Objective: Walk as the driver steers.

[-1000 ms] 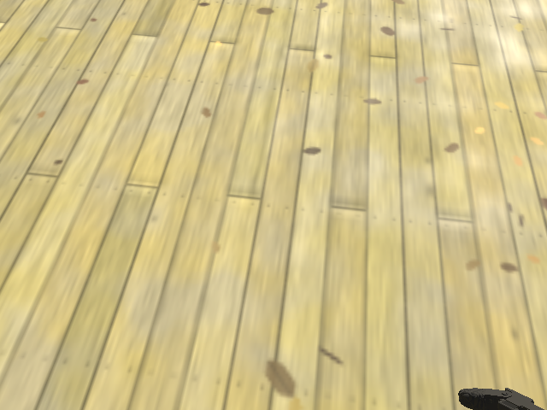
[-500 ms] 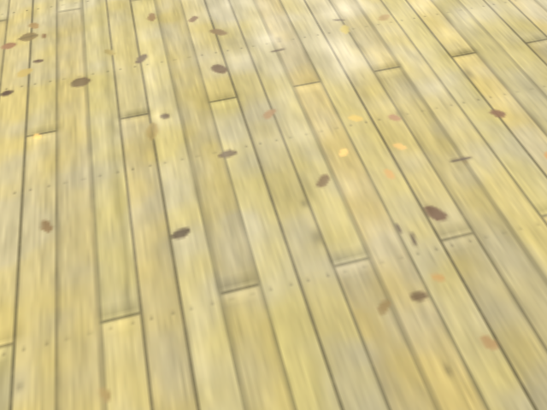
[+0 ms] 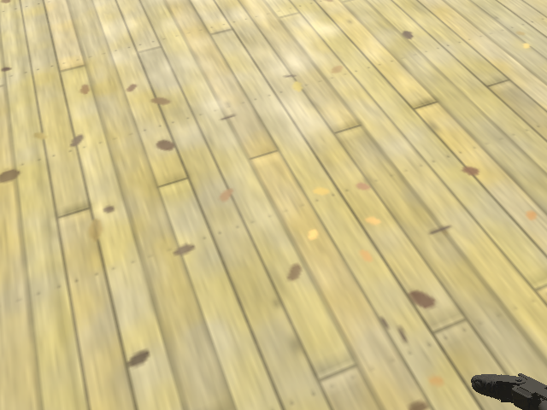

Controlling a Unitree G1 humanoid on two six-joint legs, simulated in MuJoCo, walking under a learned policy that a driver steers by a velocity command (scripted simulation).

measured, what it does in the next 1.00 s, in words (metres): walks ahead: left foot, then right foot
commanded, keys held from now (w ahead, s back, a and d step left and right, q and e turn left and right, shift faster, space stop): w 0.46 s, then w+q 0.30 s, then w+e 0.24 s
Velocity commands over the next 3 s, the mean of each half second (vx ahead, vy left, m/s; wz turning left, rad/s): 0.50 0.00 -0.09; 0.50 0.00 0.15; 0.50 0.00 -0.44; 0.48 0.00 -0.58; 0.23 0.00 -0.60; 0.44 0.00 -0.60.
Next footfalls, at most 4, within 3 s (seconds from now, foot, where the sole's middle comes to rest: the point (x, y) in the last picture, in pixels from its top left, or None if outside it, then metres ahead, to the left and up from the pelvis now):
0.02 left None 0.17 0.12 -0.76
0.52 right None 0.45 -0.13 -0.76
1.04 left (263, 311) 0.73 0.14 -0.77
1.58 right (371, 242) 0.97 -0.15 -0.77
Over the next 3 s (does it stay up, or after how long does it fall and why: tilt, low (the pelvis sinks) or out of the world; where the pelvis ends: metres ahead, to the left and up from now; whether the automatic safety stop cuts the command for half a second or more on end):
stays up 1.33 -0.34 -0.01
